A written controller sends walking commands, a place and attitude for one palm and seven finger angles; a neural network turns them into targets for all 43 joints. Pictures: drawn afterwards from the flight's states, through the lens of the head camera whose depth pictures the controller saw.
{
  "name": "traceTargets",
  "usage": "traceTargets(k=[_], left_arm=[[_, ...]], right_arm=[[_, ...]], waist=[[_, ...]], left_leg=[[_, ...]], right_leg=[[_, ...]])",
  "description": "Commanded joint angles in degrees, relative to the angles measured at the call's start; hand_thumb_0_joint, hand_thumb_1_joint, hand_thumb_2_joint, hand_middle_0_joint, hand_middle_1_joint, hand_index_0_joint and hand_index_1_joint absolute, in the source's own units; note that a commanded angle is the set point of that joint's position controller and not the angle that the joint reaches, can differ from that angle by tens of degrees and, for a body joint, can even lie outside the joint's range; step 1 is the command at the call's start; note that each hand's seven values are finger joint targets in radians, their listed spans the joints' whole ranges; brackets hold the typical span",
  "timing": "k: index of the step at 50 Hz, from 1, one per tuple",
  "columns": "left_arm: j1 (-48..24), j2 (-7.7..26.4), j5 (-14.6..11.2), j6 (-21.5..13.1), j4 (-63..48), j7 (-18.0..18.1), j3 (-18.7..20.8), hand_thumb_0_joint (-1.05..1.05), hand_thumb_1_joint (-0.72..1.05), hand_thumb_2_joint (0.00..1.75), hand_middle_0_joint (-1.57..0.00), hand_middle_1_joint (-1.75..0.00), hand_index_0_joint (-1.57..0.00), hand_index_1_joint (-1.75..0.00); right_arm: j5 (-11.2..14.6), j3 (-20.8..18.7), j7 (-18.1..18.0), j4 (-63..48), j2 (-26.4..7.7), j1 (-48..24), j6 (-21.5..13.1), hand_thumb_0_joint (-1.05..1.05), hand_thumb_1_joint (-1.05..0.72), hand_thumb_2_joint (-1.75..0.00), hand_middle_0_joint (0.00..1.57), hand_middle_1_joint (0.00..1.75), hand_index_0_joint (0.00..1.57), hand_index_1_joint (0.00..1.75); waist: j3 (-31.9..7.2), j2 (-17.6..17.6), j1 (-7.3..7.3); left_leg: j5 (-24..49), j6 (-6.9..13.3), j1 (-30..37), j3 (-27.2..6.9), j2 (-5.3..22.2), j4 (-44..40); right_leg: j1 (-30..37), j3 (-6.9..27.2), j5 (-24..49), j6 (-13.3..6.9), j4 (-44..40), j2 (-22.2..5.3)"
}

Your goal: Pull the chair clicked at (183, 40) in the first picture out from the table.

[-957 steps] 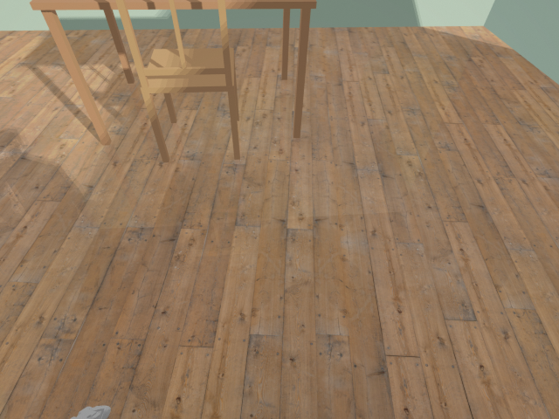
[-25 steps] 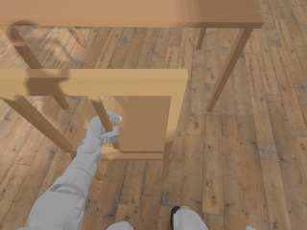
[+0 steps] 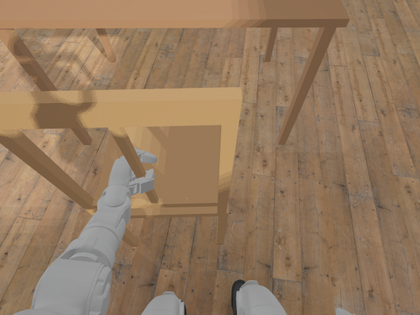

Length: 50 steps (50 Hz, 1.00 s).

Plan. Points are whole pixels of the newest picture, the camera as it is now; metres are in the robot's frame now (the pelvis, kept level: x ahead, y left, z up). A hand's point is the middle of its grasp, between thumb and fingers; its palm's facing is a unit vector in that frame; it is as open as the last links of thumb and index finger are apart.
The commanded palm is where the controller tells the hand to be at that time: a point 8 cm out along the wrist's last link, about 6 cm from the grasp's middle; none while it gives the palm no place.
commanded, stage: step backward, pulling the chair out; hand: left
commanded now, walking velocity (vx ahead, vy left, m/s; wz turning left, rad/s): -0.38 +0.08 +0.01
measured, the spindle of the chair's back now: (139, 172) +0.40 +0.16 -0.04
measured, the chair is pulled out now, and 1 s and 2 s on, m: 0.38 0.46 0.62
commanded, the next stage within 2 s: stop walking, hand still on the chair in 1.28 s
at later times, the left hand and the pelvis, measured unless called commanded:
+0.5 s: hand (144, 201) +0.33 +0.14 -0.05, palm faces +0.03 -0.98 -0.22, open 5.3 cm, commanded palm +0.34 +0.20 -0.04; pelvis -0.04 +0.00 +0.00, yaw +0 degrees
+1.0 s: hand (140, 215) +0.30 +0.15 -0.05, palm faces -0.03 -0.98 -0.20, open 5.2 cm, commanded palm +0.31 +0.20 -0.04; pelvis -0.10 +0.03 +0.01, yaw -2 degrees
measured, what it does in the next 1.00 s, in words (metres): walks backwards: left foot, then right foot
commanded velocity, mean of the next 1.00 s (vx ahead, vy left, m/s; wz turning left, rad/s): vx -0.38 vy -0.02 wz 0.00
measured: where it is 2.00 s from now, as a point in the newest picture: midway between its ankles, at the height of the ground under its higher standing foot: outside the picture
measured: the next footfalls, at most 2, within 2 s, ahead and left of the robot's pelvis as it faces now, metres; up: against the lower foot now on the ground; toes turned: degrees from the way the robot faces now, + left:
left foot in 0.56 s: -0.10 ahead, +0.16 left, +0.00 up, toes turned -3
right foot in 0.72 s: +0.02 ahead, -0.11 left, +0.00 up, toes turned -3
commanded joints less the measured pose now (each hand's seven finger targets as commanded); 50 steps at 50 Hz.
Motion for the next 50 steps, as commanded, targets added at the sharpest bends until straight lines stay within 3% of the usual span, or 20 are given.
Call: traceTargets(k=[1, 4, 6, 8, 11, 15, 17, 19, 24, 27, 30, 33, 36, 38, 39, 40, 41, 45, 48, 50], left_arm=[[-19.6, 13.1, 1.0, -4.3, -9.5, 1.1, 1.9, 0.0, 0.9, 0.9, -0.5, -1.45, -0.5, -1.45], [-19.8, 12.8, 0.6, -3.8, -9.5, 1.2, 1.9, 0.0, 0.9, 0.9, -0.5, -1.45, -0.5, -1.45], [-20.9, 11.4, 0.4, -4.7, -11.6, 1.0, 1.0, 0.0, 0.9, 0.9, -0.5, -1.45, -0.5, -1.45], [-20.5, 10.9, -0.2, -4.4, -12.3, 1.1, 0.4, 0.0, 0.9, 0.9, -0.5, -1.45, -0.5, -1.45], [-22.3, 9.1, -0.1, -4.4, -13.8, 0.6, 0.4, 0.0, 0.9, 0.9, -0.5, -1.45, -0.5, -1.45], [-21.1, 9.4, 1.0, -4.4, -12.8, 0.5, -0.1, 0.0, 0.9, 0.9, -0.5, -1.45, -0.5, -1.45], [-18.9, 12.4, 1.1, -4.3, -12.7, 1.0, 1.1, 0.0, 0.9, 0.9, -0.5, -1.45, -0.5, -1.45], [-15.9, 14.5, 0.9, -3.6, -10.3, 1.6, 2.0, 0.0, 0.9, 0.9, -0.5, -1.45, -0.5, -1.45], [-16.2, 13.0, 1.3, -3.2, -9.4, 1.4, 3.4, 0.0, 0.9, 0.9, -0.5, -1.45, -0.5, -1.45], [-17.0, 10.9, 0.9, -3.2, -10.4, 0.9, 1.4, 0.0, 0.9, 0.9, -0.5, -1.45, -0.5, -1.45], [-23.7, 6.6, 0.6, -3.8, -16.9, 0.1, -1.6, 0.0, 0.9, 0.9, -0.5, -1.45, -0.5, -1.45], [-24.3, 7.2, 0.2, -4.0, -15.6, 0.3, 0.0, 0.0, 0.9, 0.9, -0.5, -1.45, -0.5, -1.45], [-22.9, 6.2, 1.7, -5.6, -11.5, 0.5, 0.1, 0.0, 0.9, 0.9, -0.5, -1.45, -0.5, -1.45], [-21.9, 8.9, 2.0, -6.3, -10.8, 0.7, 1.2, 0.0, 0.9, 0.9, -0.5, -1.45, -0.5, -1.45], [-22.2, 12.1, 1.7, -6.2, -10.3, 1.2, 3.4, 0.0, 0.9, 0.9, -0.5, -1.45, -0.5, -1.45], [-20.9, 12.4, 1.6, -5.3, -9.1, 0.9, 3.0, 0.0, 0.9, 0.9, -0.5, -1.45, -0.5, -1.45], [-20.1, 12.8, 1.7, -4.6, -8.9, 0.7, 2.9, 0.0, 0.9, 0.9, -0.5, -1.45, -0.5, -1.45], [-20.1, 14.3, 1.2, -3.2, -10.8, 1.2, 3.7, 0.0, 0.9, 0.9, -0.5, -1.45, -0.5, -1.45], [-22.0, 11.9, 0.3, -3.4, -11.7, 0.7, 1.7, 0.0, 0.9, 0.9, -0.5, -1.45, -0.5, -1.45], [-23.8, 9.4, 0.7, -4.0, -13.7, 0.3, 1.3, 0.0, 0.9, 0.9, -0.5, -1.45, -0.5, -1.45]], right_arm=[[0.2, -2.3, -0.5, -3.4, -8.6, 4.1, -2.2, 0.0, -0.9, -0.9, 0.2, 0.3, 0.2, 0.3], [0.1, -1.2, -1.0, -2.2, -9.2, 4.6, -1.8, 0.0, -0.9, -0.9, 0.2, 0.3, 0.2, 0.3], [0.1, -1.6, -1.3, -4.6, -9.9, 2.2, -1.8, 0.0, -0.9, -0.9, 0.2, 0.3, 0.2, 0.3], [0.6, -2.0, -1.0, -6.3, -9.9, 2.0, -1.7, 0.0, -0.9, -0.9, 0.2, 0.3, 0.2, 0.3], [-0.3, -1.8, -1.1, -6.2, -8.7, 2.1, -1.8, 0.0, -0.9, -0.9, 0.2, 0.3, 0.2, 0.3], [-0.5, -2.2, -0.5, -5.4, -8.7, 2.6, -2.1, 0.0, -0.9, -0.9, 0.2, 0.3, 0.2, 0.3], [-0.2, -2.7, -0.4, -5.8, -8.5, 2.5, -2.0, 0.0, -0.9, -0.9, 0.2, 0.3, 0.2, 0.3], [0.0, -2.7, -0.1, -4.1, -8.2, 4.4, -2.0, 0.0, -0.9, -0.9, 0.2, 0.3, 0.2, 0.3], [-0.3, -0.6, 0.0, -2.7, -7.9, 3.4, -2.0, 0.0, -0.9, -0.9, 0.2, 0.3, 0.2, 0.3], [-0.1, -1.3, -1.0, -2.6, -9.7, 4.5, -1.6, 0.0, -0.9, -0.9, 0.2, 0.3, 0.2, 0.3], [-1.2, -1.8, -0.9, -6.3, -9.0, 2.2, -0.7, 0.0, -0.9, -0.9, 0.2, 0.3, 0.2, 0.3], [-1.6, -2.2, -0.3, -5.5, -8.1, 2.7, -0.8, 0.0, -0.9, -0.9, 0.2, 0.3, 0.2, 0.3], [-1.8, -2.8, 1.7, -3.2, -8.2, 5.2, -0.8, 0.0, -0.9, -0.9, 0.2, 0.3, 0.2, 0.3], [-1.2, -2.8, 1.6, -2.7, -8.9, 6.4, -0.6, 0.0, -0.9, -0.9, 0.2, 0.3, 0.2, 0.3], [-0.7, -3.4, 0.8, -2.9, -9.3, 5.2, -0.8, 0.0, -0.9, -0.9, 0.2, 0.3, 0.2, 0.3], [-0.3, -3.4, 0.7, -3.7, -8.9, 3.2, -1.3, 0.0, -0.9, -0.9, 0.2, 0.3, 0.2, 0.3], [-0.2, -2.6, 0.5, -4.1, -8.2, 1.7, -1.9, 0.0, -0.9, -0.9, 0.2, 0.3, 0.2, 0.3], [-0.6, -1.4, -1.2, -2.1, -9.1, 2.4, -1.3, 0.0, -0.9, -0.9, 0.2, 0.3, 0.2, 0.3], [0.3, -2.8, -0.9, -4.2, -10.5, 2.9, -0.8, 0.0, -0.9, -0.9, 0.2, 0.3, 0.2, 0.3], [-1.0, -2.3, -0.8, -6.2, -8.9, 0.6, -0.6, 0.0, -0.9, -0.9, 0.2, 0.3, 0.2, 0.3]], waist=[[-28.9, -7.7, 1.47], [-29.4, -5.7, 0.38], [-27.6, 3.2, 1.54], [-24.3, 5.7, 2.54], [-23.8, 9.5, 2.13], [-24.7, 5.2, 1.4], [-22.0, -0.7, 2.11], [-24.3, -10.3, 2.21], [-27.3, -9.4, 2.17], [-27.7, -6.5, 1.49], [-26.3, 11.5, 2.18], [-23.3, 8.0, 2.15], [-27.6, 8.2, 1.12], [-30.8, 2.2, 0.26], [-33.0, -4.0, 0.42], [-30.9, -7.7, 1.12], [-27.6, -6.4, 2.38], [-32.1, -6.0, 1.12], [-29.5, -2.8, 0.95], [-28.7, 12.0, 1.46]], left_leg=[[-11.2, 0.1, 7.2, -2.9, -1.3, 5.8], [-1.5, 0.9, 11.2, -2.7, 0.3, -6.1], [5.8, 3.6, 8.4, -7.5, 6.2, -13.0], [-0.7, 6.5, 1.8, -10.2, 11.9, -18.0], [15.7, 8.6, 2.6, -11.9, 14.9, -14.7], [13.7, 4.2, 1.7, -6.2, 9.9, -8.2], [-9.6, 2.1, -1.5, -3.0, 3.4, -2.4], [-12.9, 0.2, 6.2, -1.0, -2.7, 10.9], [-11.6, 0.0, 7.3, -2.5, -2.3, 3.2], [4.6, 1.4, 12.3, -2.6, 1.6, -16.4], [27.6, 5.3, 12.6, -8.9, 12.5, -16.0], [48.8, 7.6, 19.1, -11.4, 16.5, -11.2], [60.0, 3.5, 26.3, -7.3, 12.6, 1.5], [45.4, 0.3, 16.0, -3.6, 7.8, 6.9], [20.7, -1.0, 8.5, -2.7, 3.7, 10.0], [-5.9, -1.5, 4.0, -5.2, 1.2, 10.8], [-13.1, -1.1, 2.3, -6.4, 1.0, 10.2], [5.2, -0.7, 9.4, -3.0, 1.1, -7.6], [26.0, 2.9, 14.7, -5.5, 8.4, -11.3], [30.2, 5.5, 12.0, -10.2, 12.8, -14.1]], right_leg=[[14.3, 15.3, 4.9, -3.9, -16.5, -17.5], [15.0, 8.8, 8.9, -1.0, -12.3, -13.8], [13.6, 4.6, -2.5, 2.2, -6.7, -6.4], [15.9, 3.3, -13.3, 2.0, 0.9, -2.7], [17.0, 2.4, -7.6, 1.7, 6.3, -1.6], [19.7, 5.6, 5.0, 0.5, -0.1, -5.1], [11.9, 14.2, -10.7, -2.2, -8.4, -11.1], [6.5, 21.5, -18.1, -4.9, -22.5, -18.8], [17.5, 11.9, 10.6, -4.5, -15.3, -16.8], [18.3, 8.3, 12.9, -0.5, -8.7, -11.7], [14.8, 1.3, 5.1, 1.9, 4.6, -3.8], [8.1, 2.2, -9.4, 0.5, 8.5, -2.0], [12.7, 2.0, 7.9, -1.1, -6.2, -3.0], [25.3, 6.7, 41.9, -3.6, -6.4, -8.6], [30.9, 12.4, 54.2, -6.4, -5.3, -13.4], [28.1, 15.6, 50.9, -8.5, -7.6, -18.8], [23.6, 15.5, 40.8, -8.0, -9.0, -20.4], [25.2, 8.3, 38.7, -2.4, -5.1, -14.7], [19.0, 4.3, 18.5, 2.1, -5.2, -5.8], [16.9, 1.4, 3.4, 2.3, 3.9, -2.4]])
